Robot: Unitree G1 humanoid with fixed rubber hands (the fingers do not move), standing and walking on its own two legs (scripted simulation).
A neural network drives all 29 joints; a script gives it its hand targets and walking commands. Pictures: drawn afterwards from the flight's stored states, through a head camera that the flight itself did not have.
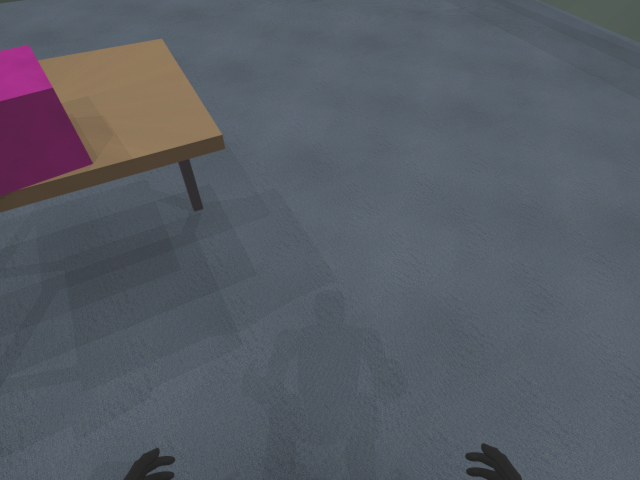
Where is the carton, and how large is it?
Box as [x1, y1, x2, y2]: [0, 45, 92, 195]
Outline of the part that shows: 28,45 0,51 0,195 92,163 57,96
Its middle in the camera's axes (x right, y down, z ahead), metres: -0.63 -0.23 +0.77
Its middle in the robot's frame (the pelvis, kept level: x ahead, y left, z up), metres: +0.77 +0.61 +0.02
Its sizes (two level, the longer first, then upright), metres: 0.211 0.207 0.172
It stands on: a table, 0.69 m high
